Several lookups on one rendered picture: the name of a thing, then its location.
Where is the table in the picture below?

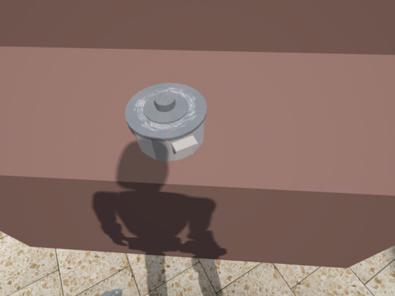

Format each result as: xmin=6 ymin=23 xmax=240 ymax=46
xmin=0 ymin=0 xmax=395 ymax=268

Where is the pot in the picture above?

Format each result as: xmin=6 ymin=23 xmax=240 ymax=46
xmin=135 ymin=122 xmax=204 ymax=162

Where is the lid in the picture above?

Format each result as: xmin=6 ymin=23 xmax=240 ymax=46
xmin=125 ymin=83 xmax=207 ymax=141

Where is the knob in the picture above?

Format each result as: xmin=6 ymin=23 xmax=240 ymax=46
xmin=155 ymin=92 xmax=175 ymax=111

